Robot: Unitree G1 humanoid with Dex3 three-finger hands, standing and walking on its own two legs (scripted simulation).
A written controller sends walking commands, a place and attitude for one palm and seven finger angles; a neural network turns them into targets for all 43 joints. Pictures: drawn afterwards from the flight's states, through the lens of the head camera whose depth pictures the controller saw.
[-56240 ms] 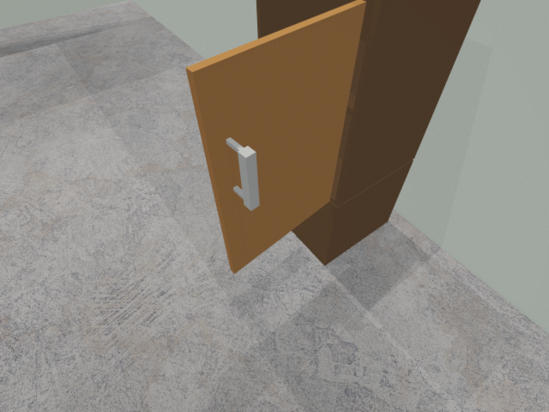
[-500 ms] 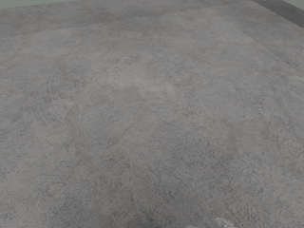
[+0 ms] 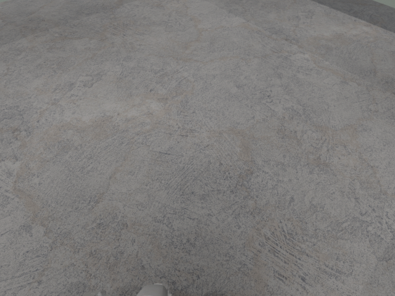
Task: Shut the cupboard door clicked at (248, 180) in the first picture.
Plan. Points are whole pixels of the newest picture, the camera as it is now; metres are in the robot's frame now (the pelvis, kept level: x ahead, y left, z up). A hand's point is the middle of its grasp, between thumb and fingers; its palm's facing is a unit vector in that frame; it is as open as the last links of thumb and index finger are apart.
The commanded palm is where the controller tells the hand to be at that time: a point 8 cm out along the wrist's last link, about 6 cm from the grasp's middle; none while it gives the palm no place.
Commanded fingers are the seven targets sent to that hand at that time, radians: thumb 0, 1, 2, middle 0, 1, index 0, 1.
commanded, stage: turn to face it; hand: left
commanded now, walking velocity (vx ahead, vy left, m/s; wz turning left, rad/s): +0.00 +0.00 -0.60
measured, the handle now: out of the picture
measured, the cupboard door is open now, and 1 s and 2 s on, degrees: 38 38 38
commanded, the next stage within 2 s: none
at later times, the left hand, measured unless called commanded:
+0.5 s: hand (129, 265) +0.20 +0.18 -0.16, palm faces -0.33 -0.91 -0.23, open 7.4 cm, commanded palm none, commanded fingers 0.00 0.90 0.90 -0.20 -0.30 -0.20 -0.30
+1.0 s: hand (142, 256) +0.22 +0.15 -0.19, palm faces -0.51 -0.83 -0.20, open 7.4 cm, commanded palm none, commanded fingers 0.00 0.90 0.90 -0.20 -0.30 -0.20 -0.30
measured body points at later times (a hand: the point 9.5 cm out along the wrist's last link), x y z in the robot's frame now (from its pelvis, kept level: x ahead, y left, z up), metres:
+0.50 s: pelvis +0.01 +0.01 +0.00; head +0.07 +0.00 +0.44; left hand +0.21 +0.22 -0.14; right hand -0.03 -0.25 -0.15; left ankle +0.01 +0.14 -0.74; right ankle -0.04 -0.10 -0.72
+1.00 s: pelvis +0.06 +0.02 -0.01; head +0.12 +0.02 +0.44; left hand +0.25 +0.20 -0.17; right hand +0.02 -0.26 -0.12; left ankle +0.12 +0.11 -0.74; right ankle -0.04 -0.09 -0.72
